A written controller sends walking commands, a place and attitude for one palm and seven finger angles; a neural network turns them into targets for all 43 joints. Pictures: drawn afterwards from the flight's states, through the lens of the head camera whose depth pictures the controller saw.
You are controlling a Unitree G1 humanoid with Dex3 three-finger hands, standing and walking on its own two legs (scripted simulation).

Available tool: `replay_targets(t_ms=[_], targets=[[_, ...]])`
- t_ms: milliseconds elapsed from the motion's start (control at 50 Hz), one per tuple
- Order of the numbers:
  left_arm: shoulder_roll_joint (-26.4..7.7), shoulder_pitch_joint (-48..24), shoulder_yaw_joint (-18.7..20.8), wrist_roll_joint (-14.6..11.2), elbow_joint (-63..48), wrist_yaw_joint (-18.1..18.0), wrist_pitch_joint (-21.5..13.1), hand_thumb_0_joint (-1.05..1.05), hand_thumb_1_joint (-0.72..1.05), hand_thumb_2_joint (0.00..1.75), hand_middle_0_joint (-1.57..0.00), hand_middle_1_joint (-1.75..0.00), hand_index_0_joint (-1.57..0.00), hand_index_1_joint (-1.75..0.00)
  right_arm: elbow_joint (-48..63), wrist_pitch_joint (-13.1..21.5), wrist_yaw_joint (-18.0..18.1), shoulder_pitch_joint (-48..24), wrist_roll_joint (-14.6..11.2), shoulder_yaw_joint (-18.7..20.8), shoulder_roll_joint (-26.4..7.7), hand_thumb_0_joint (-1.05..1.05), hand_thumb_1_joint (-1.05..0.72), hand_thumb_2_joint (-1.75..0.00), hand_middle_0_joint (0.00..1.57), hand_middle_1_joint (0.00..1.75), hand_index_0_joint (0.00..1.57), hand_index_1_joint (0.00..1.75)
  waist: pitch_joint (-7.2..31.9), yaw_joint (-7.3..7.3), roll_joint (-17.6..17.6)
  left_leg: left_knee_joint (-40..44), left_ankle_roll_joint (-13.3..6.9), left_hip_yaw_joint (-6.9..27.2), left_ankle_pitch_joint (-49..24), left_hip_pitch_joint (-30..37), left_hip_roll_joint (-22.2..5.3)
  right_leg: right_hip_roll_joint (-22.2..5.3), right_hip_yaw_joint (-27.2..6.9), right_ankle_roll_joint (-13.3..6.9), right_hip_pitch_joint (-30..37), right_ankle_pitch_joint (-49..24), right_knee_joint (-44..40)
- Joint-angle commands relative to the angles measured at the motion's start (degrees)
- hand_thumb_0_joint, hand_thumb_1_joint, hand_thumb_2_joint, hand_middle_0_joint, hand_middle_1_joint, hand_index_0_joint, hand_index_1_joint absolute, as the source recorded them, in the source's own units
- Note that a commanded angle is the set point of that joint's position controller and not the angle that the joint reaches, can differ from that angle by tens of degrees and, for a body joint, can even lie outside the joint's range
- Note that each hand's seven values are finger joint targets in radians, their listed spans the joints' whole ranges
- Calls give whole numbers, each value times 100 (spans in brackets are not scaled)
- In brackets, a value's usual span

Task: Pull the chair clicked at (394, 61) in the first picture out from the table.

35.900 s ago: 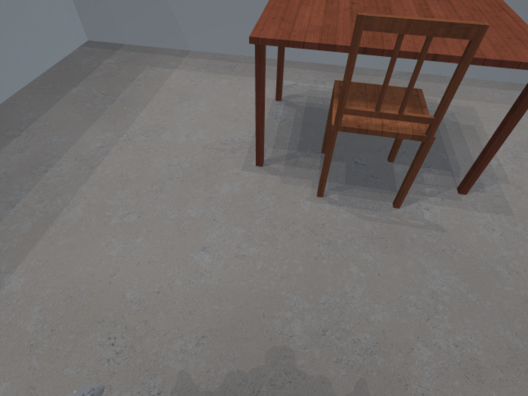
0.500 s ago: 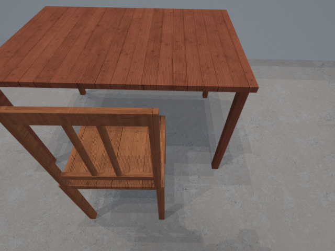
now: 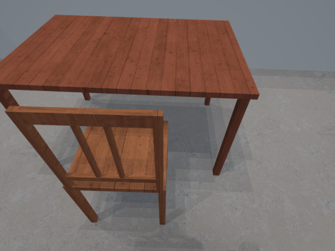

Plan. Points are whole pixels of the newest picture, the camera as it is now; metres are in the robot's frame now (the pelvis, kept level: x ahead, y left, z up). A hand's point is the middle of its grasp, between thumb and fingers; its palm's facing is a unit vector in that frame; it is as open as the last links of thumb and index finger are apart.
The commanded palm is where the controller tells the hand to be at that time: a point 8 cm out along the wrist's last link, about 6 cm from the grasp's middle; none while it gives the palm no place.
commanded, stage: come to a stop and stand still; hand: left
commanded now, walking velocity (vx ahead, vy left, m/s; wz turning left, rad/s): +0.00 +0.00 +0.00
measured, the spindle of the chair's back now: (88, 153) +0.42 +0.29 -0.08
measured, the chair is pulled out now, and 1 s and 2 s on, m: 0.16 0.16 0.16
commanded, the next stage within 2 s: look again from close up in 0.30 s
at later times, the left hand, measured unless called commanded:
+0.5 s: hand out of the picture +0.00 +0.16 -0.18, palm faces +0.00 -0.98 -0.18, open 7.4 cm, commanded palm none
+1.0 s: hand out of the picture -0.01 +0.16 -0.17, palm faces +0.01 -0.99 -0.17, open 7.4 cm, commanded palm none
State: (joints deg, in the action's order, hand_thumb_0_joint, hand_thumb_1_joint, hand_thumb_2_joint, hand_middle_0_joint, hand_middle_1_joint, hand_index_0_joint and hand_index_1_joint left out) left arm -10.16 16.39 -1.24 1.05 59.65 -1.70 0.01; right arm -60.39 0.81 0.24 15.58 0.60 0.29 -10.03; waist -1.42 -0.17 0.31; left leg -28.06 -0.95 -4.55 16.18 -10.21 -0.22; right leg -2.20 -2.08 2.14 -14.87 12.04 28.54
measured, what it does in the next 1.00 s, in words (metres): stands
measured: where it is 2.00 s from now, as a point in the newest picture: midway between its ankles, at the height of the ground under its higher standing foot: outside the picture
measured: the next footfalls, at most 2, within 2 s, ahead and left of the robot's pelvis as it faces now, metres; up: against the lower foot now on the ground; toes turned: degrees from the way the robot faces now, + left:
none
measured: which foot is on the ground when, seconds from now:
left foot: down 0.00-1.00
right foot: down 0.00-1.00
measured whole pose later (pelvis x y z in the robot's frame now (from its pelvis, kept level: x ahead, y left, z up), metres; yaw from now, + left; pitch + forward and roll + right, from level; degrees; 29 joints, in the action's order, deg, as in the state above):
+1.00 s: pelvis +0.00 +0.00 +0.00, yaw -1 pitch -2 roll +0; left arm -7.7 19.2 -1.2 1.1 63.2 -2.2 -0.6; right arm -65.9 1.3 0.9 17.7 0.1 -0.1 -7.1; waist -1.3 0.1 0.7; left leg -25.6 -0.5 -5.0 15.5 -8.1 -0.9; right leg -1.4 -2.5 1.7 -13.0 11.1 26.1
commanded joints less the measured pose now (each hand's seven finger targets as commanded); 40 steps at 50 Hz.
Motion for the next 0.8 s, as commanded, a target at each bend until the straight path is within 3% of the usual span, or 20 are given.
replay_targets(t_ms=[0, 40, 280, 780], targets=[[-619, 213, 142, -17, -170, -66, -136, 0, 90, 90, -20, -30, -20, -30, 99, 102, 58, 180, -11, 101, -585, 0, -90, -90, 20, 30, 20, 30, -152, -31, 28, 713, -37, 606, -338, -198, -520, -332, -406, -328, 12, -275, -546], [-609, 246, 138, -17, -110, -71, -150, 0, 90, 90, -20, -30, -20, -30, 33, 102, 59, 225, -17, 94, -556, 0, -90, -90, 20, 30, 20, 30, -135, -41, 146, 691, -24, 578, -364, -172, -504, -353, -434, -329, 40, -294, -580], [-476, 413, 116, -27, 94, -79, -159, 0, 90, 90, -20, -30, -20, -30, -289, 110, 80, 383, -33, 66, -398, 0, -90, -90, 20, 30, 20, 30, -276, -27, -75, 816, -10, 556, -384, -167, -545, -301, -376, -339, 77, -356, -642], [-300, 611, 123, -14, 180, -100, -152, 0, 90, 90, -20, -30, -20, -30, -435, 112, 105, 519, -50, 52, -270, 0, -90, -90, 20, 30, 20, 30, -427, -12, 47, 959, -39, 548, -260, -149, -586, -247, -356, -319, 34, -375, -679]])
